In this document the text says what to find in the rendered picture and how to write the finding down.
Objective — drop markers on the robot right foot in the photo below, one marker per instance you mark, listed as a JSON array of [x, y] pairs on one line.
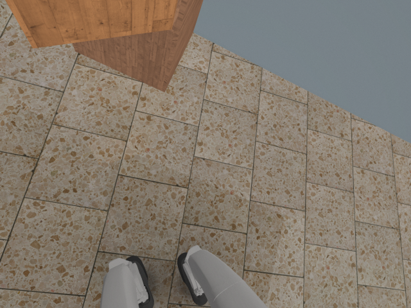
[[200, 299]]

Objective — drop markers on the cupboard door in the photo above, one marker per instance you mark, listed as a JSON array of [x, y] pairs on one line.
[[56, 22]]

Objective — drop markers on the left robot shin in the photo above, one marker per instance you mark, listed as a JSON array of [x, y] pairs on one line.
[[119, 261]]

